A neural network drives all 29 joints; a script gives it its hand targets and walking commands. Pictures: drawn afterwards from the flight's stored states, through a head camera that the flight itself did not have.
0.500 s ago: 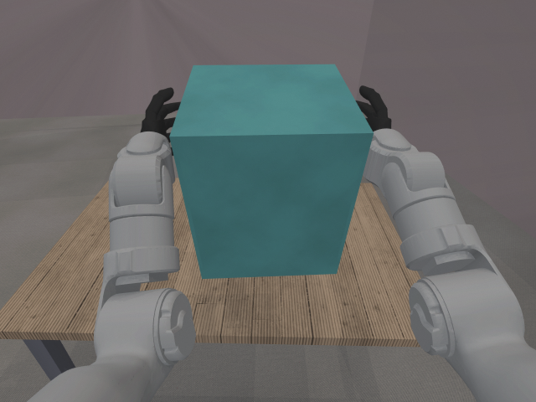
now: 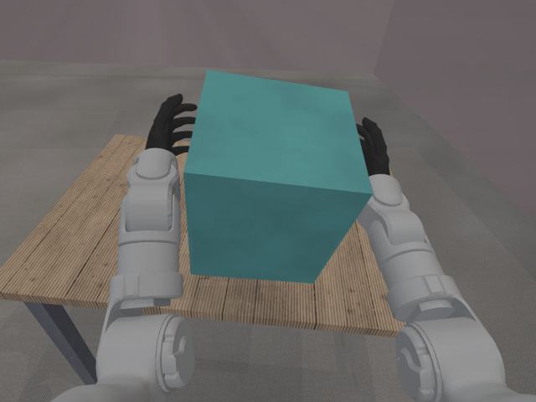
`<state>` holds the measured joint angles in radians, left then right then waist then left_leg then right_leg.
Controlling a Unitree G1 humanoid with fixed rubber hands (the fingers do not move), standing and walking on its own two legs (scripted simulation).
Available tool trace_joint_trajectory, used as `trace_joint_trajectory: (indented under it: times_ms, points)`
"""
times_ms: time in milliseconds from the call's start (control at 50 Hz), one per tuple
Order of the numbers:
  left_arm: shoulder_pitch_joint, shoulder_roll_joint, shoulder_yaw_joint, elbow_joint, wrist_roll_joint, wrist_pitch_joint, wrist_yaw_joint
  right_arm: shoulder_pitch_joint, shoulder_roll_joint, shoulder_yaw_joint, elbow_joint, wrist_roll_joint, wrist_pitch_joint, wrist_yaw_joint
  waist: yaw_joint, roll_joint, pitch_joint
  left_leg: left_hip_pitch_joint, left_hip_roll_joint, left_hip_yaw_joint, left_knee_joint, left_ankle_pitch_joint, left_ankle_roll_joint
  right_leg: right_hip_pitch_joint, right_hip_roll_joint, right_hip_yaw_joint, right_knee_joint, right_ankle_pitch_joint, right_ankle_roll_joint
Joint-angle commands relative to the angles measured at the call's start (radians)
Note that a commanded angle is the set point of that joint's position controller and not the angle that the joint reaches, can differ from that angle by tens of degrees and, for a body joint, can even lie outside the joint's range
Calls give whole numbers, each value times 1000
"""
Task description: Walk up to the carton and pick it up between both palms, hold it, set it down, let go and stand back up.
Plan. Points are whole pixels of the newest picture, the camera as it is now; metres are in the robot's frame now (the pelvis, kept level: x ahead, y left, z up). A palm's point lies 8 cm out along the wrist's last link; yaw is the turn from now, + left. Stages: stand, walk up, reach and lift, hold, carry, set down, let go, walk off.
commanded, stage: set down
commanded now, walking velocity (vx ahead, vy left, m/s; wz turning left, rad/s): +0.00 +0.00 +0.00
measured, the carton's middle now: (265, 187) +0.40 +0.02 +0.16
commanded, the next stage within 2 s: none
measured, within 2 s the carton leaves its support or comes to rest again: neither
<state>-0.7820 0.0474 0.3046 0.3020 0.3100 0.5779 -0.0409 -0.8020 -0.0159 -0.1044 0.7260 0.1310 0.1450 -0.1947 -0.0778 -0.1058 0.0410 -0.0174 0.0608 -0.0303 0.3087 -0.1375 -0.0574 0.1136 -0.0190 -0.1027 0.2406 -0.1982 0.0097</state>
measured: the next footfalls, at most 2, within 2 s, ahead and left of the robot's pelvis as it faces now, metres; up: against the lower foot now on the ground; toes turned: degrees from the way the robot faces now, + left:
none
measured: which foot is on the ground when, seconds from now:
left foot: down 0.00-1.00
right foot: down 0.00-1.00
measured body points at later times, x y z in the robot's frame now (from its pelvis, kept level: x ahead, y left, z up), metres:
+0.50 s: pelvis +0.00 +0.00 +0.00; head -0.04 +0.05 +0.45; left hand +0.42 +0.16 +0.21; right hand +0.40 -0.15 +0.20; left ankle +0.03 +0.15 -0.75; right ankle -0.03 -0.12 -0.75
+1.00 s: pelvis +0.00 +0.00 +0.00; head -0.02 +0.04 +0.45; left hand +0.43 +0.14 +0.18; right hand +0.41 -0.16 +0.17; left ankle +0.03 +0.15 -0.75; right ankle -0.03 -0.12 -0.75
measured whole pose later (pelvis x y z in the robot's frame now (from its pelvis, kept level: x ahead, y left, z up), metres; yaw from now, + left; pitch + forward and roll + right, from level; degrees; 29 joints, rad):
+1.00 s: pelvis +0.00 +0.00 +0.00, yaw -3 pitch -4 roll +0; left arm -0.87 0.00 0.41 0.73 0.33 0.31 0.01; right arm -0.87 0.00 -0.40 1.00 -0.14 -0.03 -0.10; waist -0.02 -0.07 -0.01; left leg -0.09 0.07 0.03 0.28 -0.12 -0.05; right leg 0.00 -0.02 -0.05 0.26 -0.19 0.02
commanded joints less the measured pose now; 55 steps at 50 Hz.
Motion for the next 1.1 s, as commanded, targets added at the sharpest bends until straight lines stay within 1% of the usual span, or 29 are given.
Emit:
trace_joint_trajectory:
  times_ms: [0,20,40,80,120,140,160,180,220,280,320,340,360,380,440,540,600,640,660,700,760,780,840,860,900,940,960,980,1080]
  points:
    - [-615,-533,-373,-78,-117,-50,-150,-879,378,228,-336,18,-111,123,-32,162,-466,253,-90,92,45,394,-6,-19,71,-29,-7,272,27]
    - [-618,-526,-366,-71,-103,-41,-156,-862,418,251,-322,14,-102,123,-10,139,-444,237,-100,112,44,371,9,4,64,-27,3,307,38]
    - [-601,-520,-375,-62,-119,-42,-153,-857,362,229,-293,24,-101,120,-39,170,-431,242,-103,105,46,365,-1,-11,67,-25,-1,297,37]
    - [-573,-516,-363,-32,-114,-45,-150,-856,385,239,-317,2,-109,122,-18,116,-458,231,-107,100,49,389,1,36,62,-26,13,402,51]
    - [-545,-516,-315,16,-81,-42,-153,-851,361,233,-274,6,-105,128,-7,138,-387,216,-104,100,36,354,8,-3,69,-33,-5,321,48]
    - [-564,-495,-308,20,-87,-47,-159,-873,386,224,-310,-13,-111,130,8,77,-411,197,-105,102,27,325,18,9,68,-28,0,310,53]
    - [-625,-499,-302,-8,-75,-59,-158,-846,403,219,-249,-13,-107,135,11,114,-388,216,-104,108,25,294,19,-25,65,-32,-8,236,42]
    - [-579,-505,-301,0,-86,-66,-148,-836,415,242,-281,-16,-114,134,26,106,-425,213,-113,113,30,343,18,4,63,-29,10,334,52]
    - [-598,-507,-282,23,-96,-76,-151,-827,416,214,-243,-24,-120,139,-1,86,-439,192,-113,111,37,367,13,7,75,-30,19,389,51]
    - [-561,-467,-178,173,-17,-78,-174,-796,379,143,-139,-68,-102,155,35,83,-281,148,-107,119,-16,210,36,-43,63,-28,-3,227,56]
    - [-607,-476,-213,130,-51,-101,-164,-845,392,144,-167,-80,-128,158,42,58,-357,178,-100,118,-7,251,34,-42,64,-35,7,250,52]
    - [-631,-486,-226,109,-50,-110,-160,-814,385,117,-115,-84,-133,164,18,103,-363,203,-98,119,9,278,17,-55,70,-39,10,241,47]
    - [-627,-476,-194,145,-49,-113,-158,-836,408,121,-136,-92,-136,166,42,58,-386,204,-97,121,11,273,22,-49,73,-39,6,254,53]
    - [-650,-521,-273,104,-94,-131,-143,-895,411,144,-195,-76,-158,164,21,113,-458,229,-99,116,29,309,5,-66,74,-40,7,246,48]
    - [-688,-549,-299,106,-113,-176,-131,-892,425,133,-176,-98,-182,164,8,118,-501,239,-92,109,47,365,-1,-66,70,-38,20,324,43]
    - [-699,-535,-271,178,-82,-194,-123,-781,392,6,22,-163,-179,183,-33,161,-413,244,-83,107,29,325,-28,-112,69,-49,4,245,36]
    - [-717,-550,-266,180,-80,-230,-108,-829,411,12,-21,-177,-213,192,4,141,-520,252,-82,113,56,406,-24,-95,69,-43,10,301,34]
    - [-662,-536,-241,237,-66,-238,-107,-829,405,24,-19,-177,-214,199,24,126,-442,205,-91,125,38,376,-12,-51,66,-37,14,328,48]
    - [-728,-544,-228,253,-71,-249,-109,-865,401,-8,-10,-195,-217,202,5,116,-475,196,-87,120,34,328,-4,-75,68,-33,6,288,46]
    - [-669,-534,-191,301,-43,-254,-112,-832,412,-12,33,-207,-211,207,40,103,-435,171,-90,130,9,263,-1,-62,56,-30,14,299,56]
    - [-689,-533,-171,309,-30,-268,-102,-815,417,-53,70,-231,-218,228,42,139,-394,179,-83,131,-10,229,-5,-106,57,-28,2,212,43]
    - [-749,-552,-204,268,-59,-269,-87,-844,436,-46,47,-224,-232,230,26,146,-523,213,-82,127,18,309,-19,-111,70,-37,12,262,41]
    - [-695,-524,-124,355,-17,-301,-86,-871,437,-53,86,-255,-231,239,81,86,-452,143,-91,144,-3,271,6,-59,57,-20,7,308,55]
    - [-746,-516,-129,341,-27,-311,-81,-889,447,-46,61,-264,-234,245,79,89,-475,114,-95,148,-16,213,15,-66,54,-18,11,271,55]
    - [-757,-528,-177,274,-50,-342,-62,-820,468,-14,77,-265,-247,253,81,110,-604,191,-79,146,25,360,-9,-51,64,-28,44,385,53]
    - [-746,-512,-153,349,-37,-339,-70,-829,467,-66,118,-274,-239,252,74,101,-527,159,-86,156,-5,261,3,-83,61,-23,21,321,54]
    - [-775,-528,-167,347,-67,-345,-67,-853,450,-63,97,-276,-249,252,41,88,-548,170,-90,143,5,280,3,-76,65,-30,15,327,59]
    - [-727,-526,-138,373,-44,-346,-71,-831,467,-63,119,-288,-246,255,66,64,-514,136,-91,151,-3,270,6,-65,57,-23,25,368,65]
    - [-731,-529,-114,375,-22,-345,-76,-772,449,-129,171,-348,-237,256,47,77,-440,150,-85,162,-23,253,2,-88,65,-38,8,317,60]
